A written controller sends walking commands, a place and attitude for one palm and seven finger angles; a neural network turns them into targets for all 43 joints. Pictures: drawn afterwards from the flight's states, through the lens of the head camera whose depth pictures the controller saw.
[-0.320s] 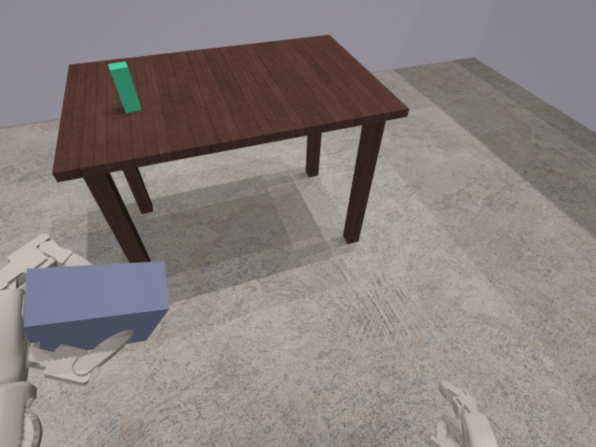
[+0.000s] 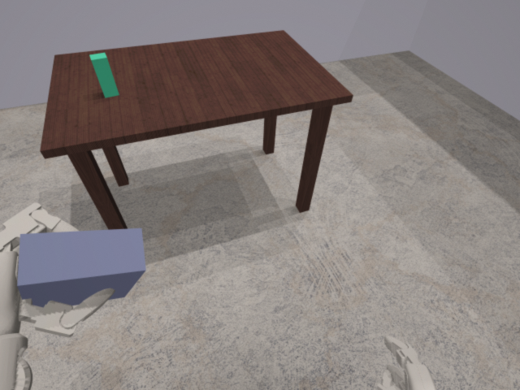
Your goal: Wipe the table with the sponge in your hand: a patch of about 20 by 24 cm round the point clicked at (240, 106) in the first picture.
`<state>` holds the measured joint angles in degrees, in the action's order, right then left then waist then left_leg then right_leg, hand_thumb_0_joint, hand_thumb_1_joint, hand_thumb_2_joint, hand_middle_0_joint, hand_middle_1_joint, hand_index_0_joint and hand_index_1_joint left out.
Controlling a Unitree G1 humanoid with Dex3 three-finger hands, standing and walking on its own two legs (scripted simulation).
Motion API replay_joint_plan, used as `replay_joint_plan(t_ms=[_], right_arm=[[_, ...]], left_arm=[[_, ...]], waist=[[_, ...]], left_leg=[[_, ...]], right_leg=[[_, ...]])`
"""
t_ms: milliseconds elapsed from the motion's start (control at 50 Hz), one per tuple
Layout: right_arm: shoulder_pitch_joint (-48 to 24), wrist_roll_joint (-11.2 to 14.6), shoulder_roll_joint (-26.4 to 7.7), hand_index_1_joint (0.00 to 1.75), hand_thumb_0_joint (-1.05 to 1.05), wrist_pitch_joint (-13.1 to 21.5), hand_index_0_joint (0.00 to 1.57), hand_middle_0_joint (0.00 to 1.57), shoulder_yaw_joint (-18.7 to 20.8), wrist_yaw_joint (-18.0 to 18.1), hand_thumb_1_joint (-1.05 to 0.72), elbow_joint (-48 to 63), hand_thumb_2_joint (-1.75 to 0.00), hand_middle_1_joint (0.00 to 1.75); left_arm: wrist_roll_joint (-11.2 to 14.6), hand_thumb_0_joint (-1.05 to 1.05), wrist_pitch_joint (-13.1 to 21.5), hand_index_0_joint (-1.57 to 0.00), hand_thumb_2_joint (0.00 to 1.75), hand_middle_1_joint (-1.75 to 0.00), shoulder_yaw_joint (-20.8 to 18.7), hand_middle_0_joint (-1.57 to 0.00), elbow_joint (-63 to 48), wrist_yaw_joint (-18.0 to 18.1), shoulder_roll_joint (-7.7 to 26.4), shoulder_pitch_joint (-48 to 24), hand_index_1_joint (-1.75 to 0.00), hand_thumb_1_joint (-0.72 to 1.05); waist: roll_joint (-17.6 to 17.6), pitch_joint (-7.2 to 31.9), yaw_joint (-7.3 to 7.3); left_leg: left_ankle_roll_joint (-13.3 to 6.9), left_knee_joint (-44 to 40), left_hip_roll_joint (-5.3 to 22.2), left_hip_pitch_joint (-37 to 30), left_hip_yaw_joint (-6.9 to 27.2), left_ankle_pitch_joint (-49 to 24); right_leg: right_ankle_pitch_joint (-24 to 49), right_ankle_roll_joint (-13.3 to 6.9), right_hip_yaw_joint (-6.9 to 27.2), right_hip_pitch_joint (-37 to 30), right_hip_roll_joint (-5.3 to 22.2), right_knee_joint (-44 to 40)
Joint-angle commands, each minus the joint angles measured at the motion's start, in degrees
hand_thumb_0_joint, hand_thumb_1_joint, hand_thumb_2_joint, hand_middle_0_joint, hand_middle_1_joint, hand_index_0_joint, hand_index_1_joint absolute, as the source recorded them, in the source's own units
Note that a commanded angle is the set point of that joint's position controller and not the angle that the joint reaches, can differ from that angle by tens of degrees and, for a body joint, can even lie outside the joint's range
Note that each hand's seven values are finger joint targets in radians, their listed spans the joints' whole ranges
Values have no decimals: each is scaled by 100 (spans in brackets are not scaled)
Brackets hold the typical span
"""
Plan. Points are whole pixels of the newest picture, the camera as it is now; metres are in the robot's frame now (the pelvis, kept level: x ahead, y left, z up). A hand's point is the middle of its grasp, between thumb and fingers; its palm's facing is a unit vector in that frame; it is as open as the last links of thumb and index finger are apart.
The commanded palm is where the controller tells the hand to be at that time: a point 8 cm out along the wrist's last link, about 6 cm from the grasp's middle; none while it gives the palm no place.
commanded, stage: look at it before walking up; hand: left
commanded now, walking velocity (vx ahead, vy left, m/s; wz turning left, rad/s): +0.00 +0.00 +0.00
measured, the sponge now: (98, 270) +0.22 +0.21 +0.14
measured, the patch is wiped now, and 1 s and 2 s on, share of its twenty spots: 0.00 0.00 0.00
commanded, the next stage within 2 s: walk to a spot facing it in 0.08 s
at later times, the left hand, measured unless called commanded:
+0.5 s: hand (69, 259) +0.22 +0.24 +0.16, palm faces +0.44 -0.81 -0.39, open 9.4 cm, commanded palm +0.17 +0.27 +0.18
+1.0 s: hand (113, 170) +0.35 +0.23 +0.18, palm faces +0.38 -0.83 -0.41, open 9.4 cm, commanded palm +0.30 +0.27 +0.18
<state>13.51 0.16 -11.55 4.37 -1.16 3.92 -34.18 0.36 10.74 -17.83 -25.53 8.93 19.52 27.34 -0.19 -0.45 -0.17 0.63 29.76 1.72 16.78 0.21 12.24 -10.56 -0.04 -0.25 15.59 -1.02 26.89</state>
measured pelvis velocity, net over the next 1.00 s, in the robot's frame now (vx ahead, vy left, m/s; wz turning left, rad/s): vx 0.13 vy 0.00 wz -0.04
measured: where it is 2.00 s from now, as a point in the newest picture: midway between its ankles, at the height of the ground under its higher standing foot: (275, 368)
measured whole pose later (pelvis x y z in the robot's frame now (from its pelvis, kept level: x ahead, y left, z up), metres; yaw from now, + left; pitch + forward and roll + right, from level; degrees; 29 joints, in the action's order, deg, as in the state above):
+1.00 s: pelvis +0.13 +0.00 +0.00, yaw -2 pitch +0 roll -1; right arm 12.3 -0.1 -7.3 5.7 -1.9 2.6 -34.2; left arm -0.1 11.4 -20.2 -30.6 9.4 20.7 27.2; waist 0.5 -1.5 0.3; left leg 1.3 27.9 7.2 10.2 -10.6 17.4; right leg -21.1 1.0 -6.2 30.6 3.9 58.6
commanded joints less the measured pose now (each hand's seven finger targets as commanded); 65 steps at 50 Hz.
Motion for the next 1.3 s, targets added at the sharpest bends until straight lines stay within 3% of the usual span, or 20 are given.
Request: replay_joint_plan(t_ms=[0,180,280,380,440,480,520,540,640,720,740,760,800,940,1100,1140,1160,1180,1220,1280], right_arm=[[-550,-13,-655,30,0,328,20,20,247,82,-90,858,-90,30],[-591,-19,-656,30,0,334,20,20,235,81,-90,854,-90,30],[-626,-77,-689,30,0,234,20,20,259,158,-90,881,-90,30],[-526,-122,-688,30,0,282,20,20,274,219,-90,759,-90,30],[-475,-103,-696,30,0,295,20,20,296,169,-90,742,-90,30],[-561,-93,-652,30,0,238,20,20,293,128,-90,816,-90,30],[-650,-35,-567,30,0,228,20,20,283,82,-90,724,-90,30],[-718,-42,-642,30,0,271,20,20,297,82,-90,709,-90,30],[-715,-106,-459,30,0,184,20,20,177,66,-90,639,-90,30],[-535,-104,-506,30,0,264,20,20,277,149,-90,788,-90,30],[-400,-78,-617,30,0,279,20,20,346,181,-90,807,-90,30],[-440,-55,-759,30,0,274,20,20,421,164,-90,879,-90,30],[-491,-84,-648,30,0,319,20,20,332,62,-90,746,-90,30],[-349,-24,-638,30,0,402,20,20,376,-28,-90,672,-90,30],[-582,-36,-531,30,0,339,20,20,321,45,-90,721,-90,30],[-534,43,-411,30,0,263,20,20,351,3,-90,708,-90,30],[-644,20,-261,30,0,237,20,20,312,-15,-90,844,-90,30],[-855,-33,-352,30,0,234,20,20,250,-30,-90,888,-90,30],[-714,-7,-448,30,0,171,20,20,364,-116,-90,676,-90,30],[-952,-14,-422,30,0,-34,20,20,323,-150,-90,650,-90,30]], left_arm=[[70,0,380,-120,130,-160,-662,-120,-1246,121,887,-433,-160,10],[59,0,391,-120,130,-160,-617,-120,-1330,109,892,-604,-160,10],[-12,0,303,-120,130,-160,-562,-120,-1328,158,832,-736,-160,10],[-23,0,374,-120,130,-160,-651,-120,-1478,197,888,-957,-160,10],[-3,0,348,-120,130,-160,-647,-120,-1203,149,804,-521,-160,10],[-21,0,295,-120,130,-160,-530,-120,-1044,96,742,-519,-160,10],[-17,0,303,-120,130,-160,-544,-120,-1001,118,918,-828,-160,10],[-20,0,385,-120,130,-160,-592,-120,-1097,142,1047,-1024,-160,10],[-54,0,583,-120,130,-160,-876,-120,-1396,150,1243,-940,-160,10],[65,0,586,-120,130,-160,-911,-120,-1792,225,1125,-719,-160,10],[101,0,609,-120,130,-160,-910,-120,-1898,242,1056,-596,-160,10],[131,0,622,-120,130,-160,-806,-120,-1949,240,878,-265,-160,10],[11,0,647,-120,130,-160,-937,-120,-1836,210,1241,-592,-160,10],[-1,0,403,-120,130,-160,-630,-120,-1842,95,782,-309,-160,10],[50,0,363,-120,130,-160,-1018,-120,-1388,53,1116,-424,-160,10],[-25,0,328,-120,130,-160,-1089,-120,-1521,67,1305,-504,-160,10],[-53,0,324,-120,130,-160,-1195,-120,-1444,84,1434,-360,-160,10],[28,0,374,-120,130,-160,-1435,-120,-1672,121,1633,-473,-160,10],[99,0,461,-120,130,-160,-1476,-120,-1545,61,1546,-94,-160,10],[53,0,593,-120,130,-160,-1533,-120,-1861,72,1469,184,-160,10]], waist=[[-340,607,9],[-307,592,19],[-405,159,-64],[-1016,346,-101],[-1013,559,-35],[-155,164,-26],[1440,-125,54],[1129,-142,43],[623,195,52],[-42,733,-15],[-740,955,-108],[-1962,1080,-101],[-1428,664,-148],[-1199,294,-70],[-1069,556,32],[290,1097,76],[1468,1316,81],[1391,1202,100],[815,1077,38],[281,1031,-19]], left_leg=[[-130,-673,264,179,181,68],[-152,-807,328,249,239,404],[-373,-802,395,620,458,2739],[-709,-1127,1067,244,1388,2300],[-724,-805,1075,304,1046,1753],[-399,182,448,1375,196,2337],[-112,2426,-36,2238,-422,1717],[-66,3093,128,2428,-121,1618],[-98,1441,393,996,-491,1044],[-95,-376,45,-815,-1000,165],[-294,-701,422,-1632,-402,151],[-755,-854,1694,-2627,1302,-180],[-1350,-1416,2536,-2045,2396,-386],[-833,-1304,1689,-1393,-106,-1089],[-593,116,1464,-881,-917,-1719],[-322,2404,819,-65,-1221,-794],[-134,3925,-24,1464,-967,1800],[-94,4654,73,1835,-188,2197],[14,5019,350,1938,168,1381],[145,4986,476,2092,76,776]], right_leg=[[-15,-17,402,-534,327,-454],[-253,-3,347,-581,296,-384],[-2599,-249,519,203,344,-345],[-1619,-157,-213,184,40,870],[-1363,-141,-300,-304,63,430],[-2362,-493,831,-535,635,-306],[-3159,-1215,3118,-724,2059,-1525],[-2644,-1421,3273,-851,2284,-1656],[-645,-1108,1076,-378,1631,-985],[-420,-640,368,-313,975,155],[-97,-411,136,186,686,1228],[-1394,-53,-409,1549,209,2524],[-2234,-41,7,2368,373,4069],[-867,140,-640,2094,582,2948],[-161,57,-1395,-310,46,473],[898,-297,-263,-1600,863,16],[2368,-971,2066,-2368,2122,-228],[2450,-1100,2620,-2100,2605,-568],[807,-866,2237,-1674,2422,-778],[1330,-855,1096,-1326,2084,-626]])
